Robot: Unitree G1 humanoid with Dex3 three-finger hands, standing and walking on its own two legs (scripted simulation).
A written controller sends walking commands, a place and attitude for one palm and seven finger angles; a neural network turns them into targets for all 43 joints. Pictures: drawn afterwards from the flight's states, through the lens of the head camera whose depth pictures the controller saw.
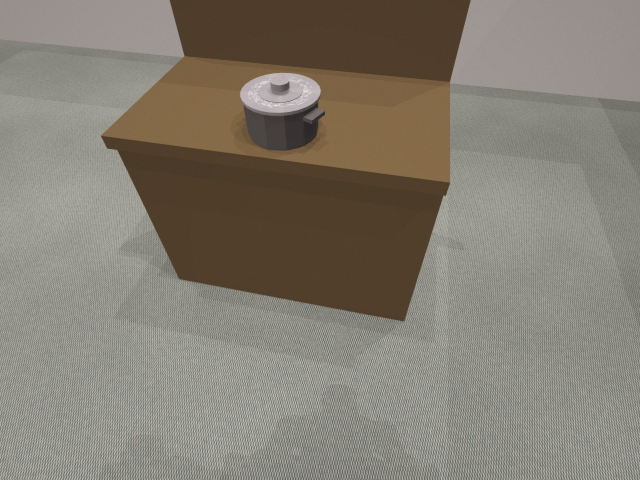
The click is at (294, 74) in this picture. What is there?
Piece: lid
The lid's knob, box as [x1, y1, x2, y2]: [270, 76, 289, 91]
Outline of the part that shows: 270,80 271,88 273,90 282,91 289,87 288,79 286,77 277,76 273,77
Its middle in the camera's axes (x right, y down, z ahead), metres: -0.10 -0.37 +0.92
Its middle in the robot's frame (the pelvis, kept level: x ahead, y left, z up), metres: +0.94 +0.15 +0.03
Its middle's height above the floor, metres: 0.81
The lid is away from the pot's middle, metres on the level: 0.00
